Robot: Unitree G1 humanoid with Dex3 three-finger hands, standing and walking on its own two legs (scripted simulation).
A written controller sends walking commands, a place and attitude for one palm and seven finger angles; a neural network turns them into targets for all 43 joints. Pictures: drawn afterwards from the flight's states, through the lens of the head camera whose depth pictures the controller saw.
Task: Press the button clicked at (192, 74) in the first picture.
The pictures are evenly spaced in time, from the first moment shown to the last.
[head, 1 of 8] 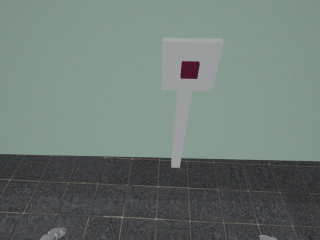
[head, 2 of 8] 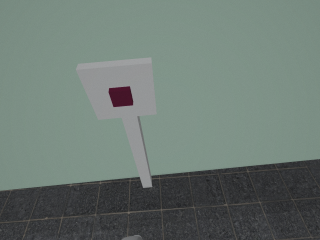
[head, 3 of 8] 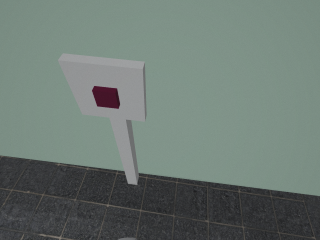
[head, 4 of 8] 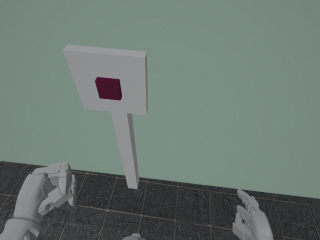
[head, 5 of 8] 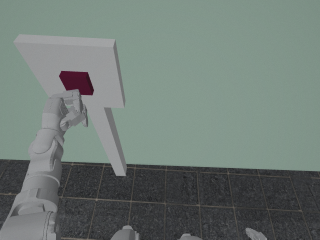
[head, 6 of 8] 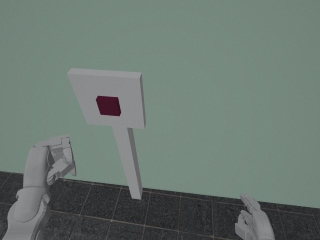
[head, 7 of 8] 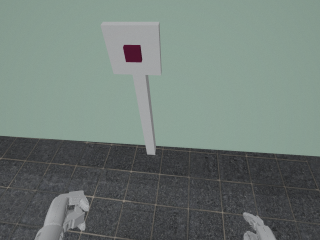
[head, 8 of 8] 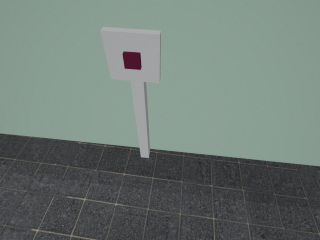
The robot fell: no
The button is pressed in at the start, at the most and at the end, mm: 0 14 0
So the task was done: yes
